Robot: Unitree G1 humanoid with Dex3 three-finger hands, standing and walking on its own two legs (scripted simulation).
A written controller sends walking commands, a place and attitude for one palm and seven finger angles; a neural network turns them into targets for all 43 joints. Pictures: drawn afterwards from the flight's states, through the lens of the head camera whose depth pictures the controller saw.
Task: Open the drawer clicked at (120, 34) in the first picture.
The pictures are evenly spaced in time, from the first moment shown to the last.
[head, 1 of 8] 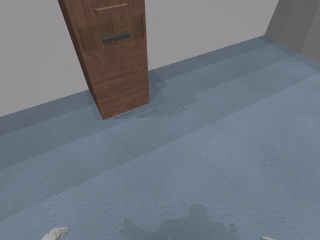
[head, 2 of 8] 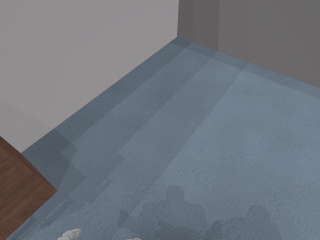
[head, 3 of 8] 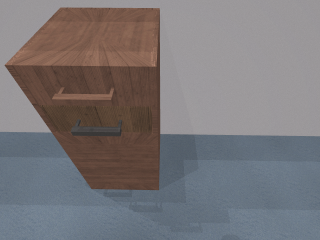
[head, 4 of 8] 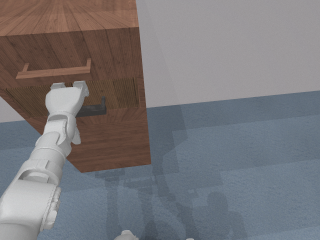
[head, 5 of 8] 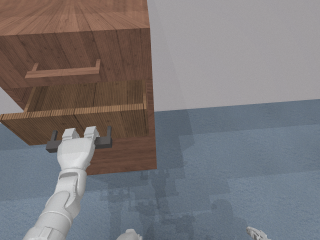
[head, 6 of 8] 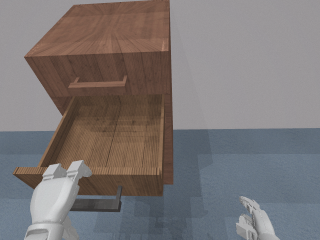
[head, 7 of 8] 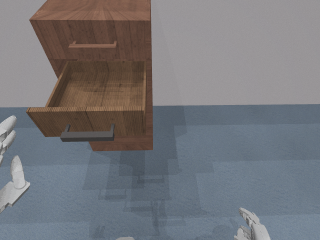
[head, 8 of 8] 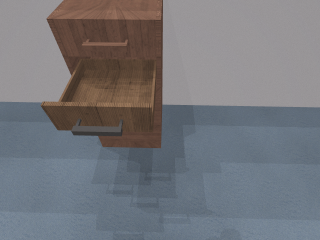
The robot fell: no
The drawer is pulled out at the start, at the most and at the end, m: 0.00 0.30 0.30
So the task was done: yes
